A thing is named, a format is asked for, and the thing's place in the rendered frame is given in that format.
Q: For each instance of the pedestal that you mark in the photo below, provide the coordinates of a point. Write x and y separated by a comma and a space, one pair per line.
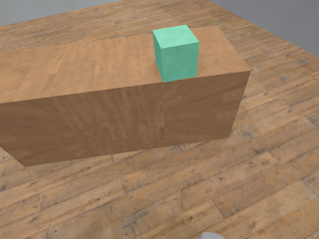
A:
103, 97

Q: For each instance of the carton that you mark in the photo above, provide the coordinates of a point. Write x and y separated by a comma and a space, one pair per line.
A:
176, 53

